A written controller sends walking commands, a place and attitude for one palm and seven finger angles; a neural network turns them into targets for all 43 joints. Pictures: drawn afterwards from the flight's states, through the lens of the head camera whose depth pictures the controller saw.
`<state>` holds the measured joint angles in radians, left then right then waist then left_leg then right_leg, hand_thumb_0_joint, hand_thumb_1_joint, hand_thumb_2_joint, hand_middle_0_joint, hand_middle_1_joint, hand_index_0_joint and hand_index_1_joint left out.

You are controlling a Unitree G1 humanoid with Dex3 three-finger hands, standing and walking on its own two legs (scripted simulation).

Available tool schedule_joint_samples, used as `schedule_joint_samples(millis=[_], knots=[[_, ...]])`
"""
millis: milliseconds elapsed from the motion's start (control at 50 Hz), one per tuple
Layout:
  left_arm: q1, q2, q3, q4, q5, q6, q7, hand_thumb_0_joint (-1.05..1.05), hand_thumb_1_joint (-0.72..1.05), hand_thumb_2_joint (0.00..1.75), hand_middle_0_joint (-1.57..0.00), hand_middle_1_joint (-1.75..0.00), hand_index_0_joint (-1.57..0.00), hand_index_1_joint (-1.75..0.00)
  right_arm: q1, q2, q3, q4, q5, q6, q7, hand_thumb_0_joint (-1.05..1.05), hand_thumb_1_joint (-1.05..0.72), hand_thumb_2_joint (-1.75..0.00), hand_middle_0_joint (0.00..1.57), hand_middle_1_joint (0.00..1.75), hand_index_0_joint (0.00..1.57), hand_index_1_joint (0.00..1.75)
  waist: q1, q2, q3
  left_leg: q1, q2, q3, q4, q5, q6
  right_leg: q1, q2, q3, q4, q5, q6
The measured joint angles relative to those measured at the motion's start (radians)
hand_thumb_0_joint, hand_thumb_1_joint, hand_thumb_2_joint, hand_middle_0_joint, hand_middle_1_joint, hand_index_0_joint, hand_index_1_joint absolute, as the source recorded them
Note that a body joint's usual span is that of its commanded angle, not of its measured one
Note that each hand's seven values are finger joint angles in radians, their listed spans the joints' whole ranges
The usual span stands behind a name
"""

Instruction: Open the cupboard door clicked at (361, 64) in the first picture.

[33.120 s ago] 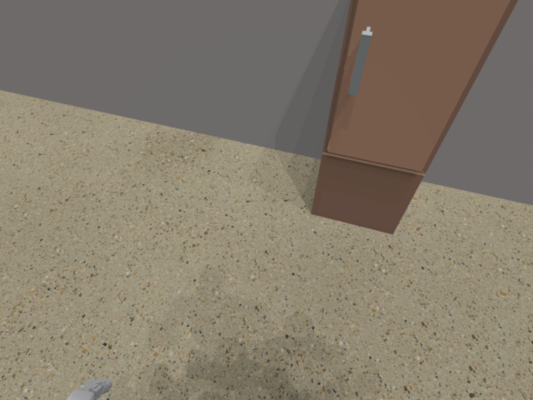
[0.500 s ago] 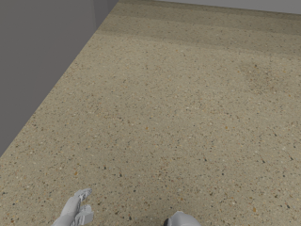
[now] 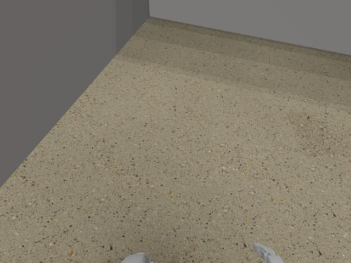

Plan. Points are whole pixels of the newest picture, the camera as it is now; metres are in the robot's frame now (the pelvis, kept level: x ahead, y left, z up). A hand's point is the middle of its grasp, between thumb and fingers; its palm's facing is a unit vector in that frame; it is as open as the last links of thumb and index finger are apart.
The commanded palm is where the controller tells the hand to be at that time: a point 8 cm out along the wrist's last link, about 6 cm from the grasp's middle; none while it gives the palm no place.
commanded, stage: walk to a spot facing it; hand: left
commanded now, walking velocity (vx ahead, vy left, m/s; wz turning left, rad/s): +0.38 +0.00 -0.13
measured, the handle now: out of the picture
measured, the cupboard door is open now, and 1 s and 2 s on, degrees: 53 53 53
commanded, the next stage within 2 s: turn to face it in 0.42 s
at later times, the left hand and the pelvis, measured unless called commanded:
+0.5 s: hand (147, 176) +0.37 +0.12 -0.15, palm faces -0.09 -0.97 -0.23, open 7.3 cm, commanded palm none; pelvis +0.24 -0.06 +0.01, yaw -4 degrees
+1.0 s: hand (142, 163) +0.43 +0.15 -0.17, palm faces +0.18 -0.96 -0.19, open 7.3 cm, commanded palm none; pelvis +0.39 -0.05 +0.00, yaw +9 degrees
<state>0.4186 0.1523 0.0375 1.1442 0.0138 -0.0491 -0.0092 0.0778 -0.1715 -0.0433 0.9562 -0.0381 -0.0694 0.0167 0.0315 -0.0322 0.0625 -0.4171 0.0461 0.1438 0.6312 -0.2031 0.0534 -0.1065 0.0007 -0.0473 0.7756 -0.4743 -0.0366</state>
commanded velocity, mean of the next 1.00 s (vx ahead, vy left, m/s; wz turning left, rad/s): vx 0.16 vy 0.00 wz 0.25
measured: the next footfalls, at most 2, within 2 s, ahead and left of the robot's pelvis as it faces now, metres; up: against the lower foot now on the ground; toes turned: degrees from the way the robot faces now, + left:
right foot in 0.42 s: +0.32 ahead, -0.16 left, +0.00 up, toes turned -12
left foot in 0.82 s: +0.49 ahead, +0.05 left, +0.00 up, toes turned +12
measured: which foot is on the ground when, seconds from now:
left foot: down 0.00-0.42, up 0.44-0.80, down 0.82-1.00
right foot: up 0.00-0.40, down 0.42-0.82, up 0.84-1.00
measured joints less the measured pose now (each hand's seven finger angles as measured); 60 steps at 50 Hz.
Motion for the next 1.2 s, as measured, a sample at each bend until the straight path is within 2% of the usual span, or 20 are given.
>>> schedule_joint_samples(millis=[40, 60, 100, 160, 240, 320, 400, 440, 500, 540, 600, 680, 780, 820, 840, 880, 920, 960, 1080, 1200], knots=[[-0.019, 0.000, 0.000, 0.002, 0.003, 0.012, -0.003, 0.00, 0.91, 0.90, -0.20, -0.30, -0.20, -0.30, 0.027, 0.004, 0.004, -0.001, 0.001, -0.008, -0.009, 0.00, -0.91, -0.89, 0.19, 0.30, 0.20, 0.30, -0.006, -0.005, 0.007, 0.044, -0.007, 0.013, 0.005, -0.058, 0.005, -0.145, -0.008, 0.023, 0.312, 0.017, -0.004], [-0.036, 0.003, 0.004, -0.003, 0.006, 0.017, -0.005, 0.00, 0.91, 0.90, -0.20, -0.30, -0.20, -0.30, 0.049, 0.007, 0.004, 0.006, 0.002, -0.010, -0.015, 0.00, -0.91, -0.89, 0.20, 0.30, 0.20, 0.30, -0.009, -0.006, 0.006, 0.071, -0.011, 0.015, -0.016, -0.068, 0.001, -0.211, -0.017, 0.024, 0.406, 0.049, -0.002], [-0.079, 0.010, 0.011, -0.025, 0.012, 0.024, -0.011, 0.00, 0.91, 0.90, -0.20, -0.30, -0.20, -0.30, 0.098, 0.014, 0.006, 0.030, 0.004, -0.012, -0.023, 0.00, -0.90, -0.89, 0.20, 0.30, 0.20, 0.30, -0.011, -0.008, 0.007, 0.132, -0.020, 0.016, -0.079, -0.062, -0.012, -0.322, -0.045, 0.026, 0.478, 0.117, 0.009], [-0.141, 0.014, 0.018, -0.074, 0.017, 0.030, -0.017, 0.00, 0.91, 0.90, -0.20, -0.30, -0.20, -0.30, 0.174, 0.014, 0.001, 0.081, 0.009, -0.006, -0.034, 0.00, -0.92, -0.89, 0.20, 0.30, 0.21, 0.30, -0.009, -0.001, 0.002, 0.219, -0.025, 0.021, -0.176, -0.054, -0.011, -0.435, -0.086, 0.029, 0.401, 0.191, 0.026], [-0.207, 0.034, 0.028, -0.113, 0.019, 0.039, -0.019, 0.01, 0.93, 0.90, -0.20, -0.30, -0.20, -0.30, 0.266, 0.008, 0.000, 0.134, 0.011, 0.006, -0.027, 0.00, -0.92, -0.89, 0.20, 0.30, 0.21, 0.30, -0.026, 0.015, -0.008, 0.318, -0.021, 0.032, -0.264, -0.066, -0.028, -0.482, -0.124, 0.010, 0.164, 0.291, 0.035], [-0.262, 0.054, 0.031, -0.131, 0.016, 0.044, -0.027, 0.01, 0.93, 0.90, -0.20, -0.30, -0.20, -0.30, 0.337, 0.008, 0.002, 0.165, 0.005, 0.015, -0.022, 0.01, -0.92, -0.89, 0.20, 0.30, 0.20, 0.30, -0.060, 0.028, -0.008, 0.392, -0.010, 0.049, -0.294, -0.114, -0.058, -0.454, -0.120, -0.019, -0.026, 0.330, 0.027], [-0.302, 0.067, 0.027, -0.145, 0.017, 0.029, -0.031, 0.00, 0.92, 0.90, -0.20, -0.30, -0.20, -0.30, 0.396, 0.012, 0.008, 0.190, 0.003, 0.021, -0.020, 0.01, -0.91, -0.89, 0.20, 0.30, 0.20, 0.30, -0.087, 0.039, -0.005, 0.436, 0.021, 0.064, -0.240, -0.208, -0.102, -0.350, -0.079, -0.059, -0.169, 0.308, -0.005], [-0.320, 0.061, 0.027, -0.150, 0.020, -0.002, -0.024, 0.00, 0.92, 0.90, -0.20, -0.30, -0.20, -0.30, 0.398, 0.015, 0.010, 0.209, 0.015, 0.031, -0.017, 0.01, -0.91, -0.89, 0.20, 0.30, 0.20, 0.30, -0.084, 0.053, 0.010, 0.365, 0.056, 0.035, -0.009, -0.276, -0.094, -0.326, -0.055, -0.071, -0.146, 0.259, -0.017], [-0.311, 0.040, 0.019, -0.152, 0.007, -0.026, -0.008, 0.00, 0.92, 0.90, -0.20, -0.30, -0.20, -0.30, 0.357, 0.017, 0.008, 0.212, 0.027, 0.049, -0.016, 0.01, -0.91, -0.89, 0.20, 0.30, 0.20, 0.30, -0.083, 0.047, 0.022, 0.169, 0.036, -0.057, 0.442, -0.281, -0.070, -0.261, -0.049, -0.087, -0.148, 0.203, -0.012], [-0.284, 0.021, 0.010, -0.143, 0.004, -0.025, 0.003, 0.00, 0.91, 0.90, -0.20, -0.30, -0.20, -0.30, 0.316, 0.016, 0.003, 0.194, 0.027, 0.055, -0.019, 0.01, -0.91, -0.89, 0.20, 0.30, 0.20, 0.30, -0.080, 0.041, 0.013, 0.062, 0.039, -0.071, 0.538, -0.229, -0.071, -0.197, -0.041, -0.097, -0.215, 0.208, -0.013], [-0.244, 0.014, 0.023, -0.128, -0.003, -0.032, 0.029, -0.02, 0.95, 0.90, -0.20, -0.30, -0.21, -0.30, 0.247, 0.018, -0.001, 0.147, 0.024, 0.057, -0.023, 0.01, -0.91, -0.89, 0.19, 0.30, 0.20, 0.30, -0.080, 0.032, -0.004, -0.053, 0.049, -0.078, 0.464, -0.166, -0.080, -0.115, -0.032, -0.117, -0.315, 0.220, -0.018], [-0.212, 0.029, 0.010, -0.102, 0.006, -0.023, 0.024, -0.02, 0.97, 0.90, -0.20, -0.30, -0.21, -0.30, 0.163, 0.016, -0.004, 0.096, 0.022, 0.059, -0.019, 0.01, -0.91, -0.89, 0.19, 0.30, 0.20, 0.30, -0.077, 0.029, -0.011, -0.118, 0.053, -0.058, 0.284, -0.071, -0.088, -0.033, -0.027, -0.155, -0.376, 0.201, -0.008], [-0.179, 0.021, 0.004, -0.091, 0.010, 0.003, 0.019, -0.01, 0.94, 0.90, -0.20, -0.30, -0.20, -0.30, 0.096, -0.007, -0.004, 0.055, 0.022, 0.072, -0.005, 0.01, -0.92, -0.89, 0.19, 0.30, 0.20, 0.30, -0.055, 0.012, 0.003, -0.083, 0.025, -0.008, 0.101, -0.036, -0.079, 0.027, -0.045, -0.206, -0.319, 0.103, 0.021], [-0.157, 0.019, 0.005, -0.095, 0.008, 0.016, 0.018, -0.01, 0.93, 0.90, -0.20, -0.30, -0.21, -0.30, 0.086, -0.020, -0.002, 0.032, 0.016, 0.069, 0.001, 0.01, -0.92, -0.89, 0.19, 0.30, 0.20, 0.30, -0.047, 0.002, 0.004, -0.028, 0.004, -0.001, 0.005, 0.059, -0.064, 0.017, -0.067, -0.217, -0.218, 0.033, 0.038], [-0.147, 0.015, 0.005, -0.098, 0.003, 0.026, 0.017, -0.01, 0.93, 0.90, -0.20, -0.30, -0.21, -0.30, 0.086, -0.032, -0.004, 0.017, 0.011, 0.062, 0.002, 0.01, -0.92, -0.89, 0.19, 0.30, 0.20, 0.30, -0.047, 0.011, -0.004, -0.019, -0.001, -0.009, -0.003, 0.038, -0.019, -0.025, -0.077, -0.214, -0.110, 0.003, 0.051], [-0.163, 0.026, 0.005, -0.106, -0.001, 0.055, 0.018, 0.00, 0.92, 0.90, -0.20, -0.30, -0.21, -0.30, 0.069, -0.034, -0.004, 0.003, 0.010, 0.059, -0.007, 0.01, -0.92, -0.89, 0.19, 0.30, 0.20, 0.30, -0.051, -0.003, 0.008, -0.043, -0.024, -0.018, 0.059, -0.035, 0.027, -0.143, -0.079, -0.117, 0.160, -0.094, 0.066], [-0.191, 0.037, 0.012, -0.124, 0.003, 0.074, 0.019, 0.00, 0.92, 0.90, -0.20, -0.30, -0.20, -0.30, 0.065, -0.034, -0.001, -0.010, 0.010, 0.064, -0.014, 0.00, -0.91, -0.89, 0.19, 0.30, 0.20, 0.30, -0.045, -0.008, 0.017, -0.041, -0.038, -0.030, 0.056, -0.044, 0.028, -0.251, -0.071, -0.047, 0.343, -0.088, 0.078], [-0.228, 0.045, 0.021, -0.146, 0.008, 0.081, 0.017, 0.00, 0.91, 0.90, -0.20, -0.30, -0.20, -0.30, 0.069, -0.034, 0.001, -0.017, 0.010, 0.068, -0.022, 0.00, -0.91, -0.89, 0.19, 0.30, 0.20, 0.30, -0.039, -0.003, 0.024, -0.029, -0.050, -0.051, 0.015, -0.019, 0.017, -0.334, -0.073, -0.005, 0.418, -0.023, 0.089], [-0.283, 0.062, 0.033, -0.218, 0.010, 0.083, 0.014, 0.00, 0.91, 0.90, -0.20, -0.30, -0.20, -0.30, 0.086, -0.031, 0.001, -0.019, 0.011, 0.083, -0.018, 0.01, -0.90, -0.89, 0.20, 0.30, 0.21, 0.30, -0.036, 0.029, 0.017, 0.007, -0.064, -0.120, -0.104, 0.043, 0.002, -0.420, -0.083, 0.059, 0.315, 0.081, 0.107], [-0.300, 0.073, 0.031, -0.254, 0.008, 0.091, 0.017, 0.00, 0.91, 0.90, -0.20, -0.30, -0.20, -0.30, 0.106, -0.034, -0.017, -0.030, 0.007, 0.105, -0.007, 0.01, -0.90, -0.89, 0.20, 0.30, 0.21, 0.30, -0.061, 0.063, 0.000, 0.004, -0.065, -0.203, -0.113, 0.047, -0.041, -0.323, -0.049, 0.053, 0.045, 0.058, 0.103]])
